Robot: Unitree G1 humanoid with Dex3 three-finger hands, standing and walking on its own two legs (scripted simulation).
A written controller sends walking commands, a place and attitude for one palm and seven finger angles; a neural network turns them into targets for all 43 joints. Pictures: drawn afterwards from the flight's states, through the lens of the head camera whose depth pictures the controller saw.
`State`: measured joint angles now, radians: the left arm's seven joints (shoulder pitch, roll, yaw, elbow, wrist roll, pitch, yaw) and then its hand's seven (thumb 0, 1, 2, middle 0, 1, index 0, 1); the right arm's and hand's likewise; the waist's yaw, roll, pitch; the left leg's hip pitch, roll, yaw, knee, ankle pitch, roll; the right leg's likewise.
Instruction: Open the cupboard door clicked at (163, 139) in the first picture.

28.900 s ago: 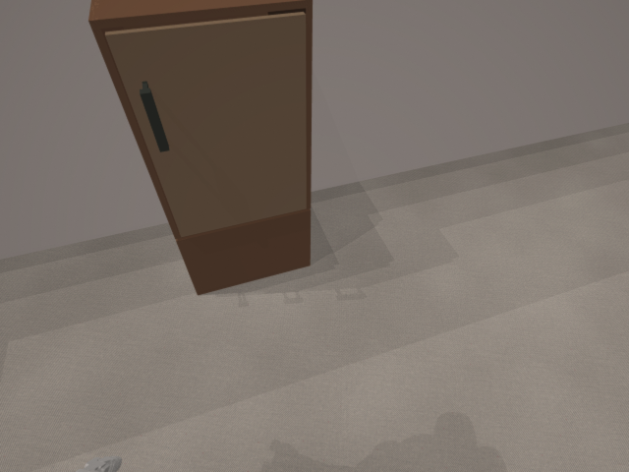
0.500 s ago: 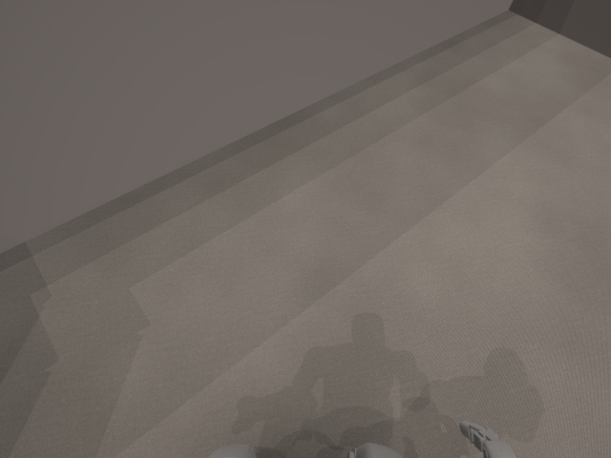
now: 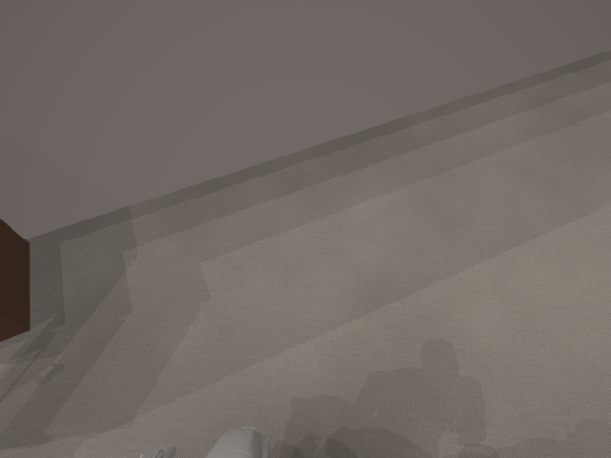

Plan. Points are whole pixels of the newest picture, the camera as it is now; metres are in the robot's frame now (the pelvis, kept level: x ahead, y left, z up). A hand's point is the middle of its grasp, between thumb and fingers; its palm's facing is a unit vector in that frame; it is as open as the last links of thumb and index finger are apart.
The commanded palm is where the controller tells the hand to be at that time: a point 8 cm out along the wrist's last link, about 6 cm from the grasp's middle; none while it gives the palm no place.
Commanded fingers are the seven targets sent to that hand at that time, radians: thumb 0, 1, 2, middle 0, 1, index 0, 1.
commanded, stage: turn to face it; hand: left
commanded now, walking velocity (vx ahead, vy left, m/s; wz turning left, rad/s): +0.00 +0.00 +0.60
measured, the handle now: out of the picture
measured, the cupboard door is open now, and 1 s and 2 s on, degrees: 43 43 43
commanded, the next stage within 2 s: take the last steps up to it in 1.72 s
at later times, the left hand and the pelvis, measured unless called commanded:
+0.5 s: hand out of the picture +0.06 +0.22 -0.16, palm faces +0.30 -0.91 -0.30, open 7.4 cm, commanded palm none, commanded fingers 0.00 0.90 0.90 -0.20 -0.30 -0.20 -0.30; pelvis +0.02 -0.02 -0.01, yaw +17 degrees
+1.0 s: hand out of the picture -0.06 +0.19 -0.19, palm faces +0.61 -0.75 -0.26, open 7.4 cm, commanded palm none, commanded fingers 0.00 0.90 0.90 -0.20 -0.30 -0.20 -0.30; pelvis +0.03 -0.02 -0.02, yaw +36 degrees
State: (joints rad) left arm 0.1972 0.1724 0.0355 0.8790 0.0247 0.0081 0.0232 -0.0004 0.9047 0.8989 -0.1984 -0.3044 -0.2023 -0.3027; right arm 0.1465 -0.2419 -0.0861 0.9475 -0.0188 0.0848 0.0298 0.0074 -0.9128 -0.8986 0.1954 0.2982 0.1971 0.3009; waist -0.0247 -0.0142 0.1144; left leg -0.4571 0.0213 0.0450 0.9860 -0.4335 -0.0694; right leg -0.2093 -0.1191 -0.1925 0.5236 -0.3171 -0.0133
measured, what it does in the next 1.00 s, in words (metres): steps on the spot, turning left: left foot, then right foot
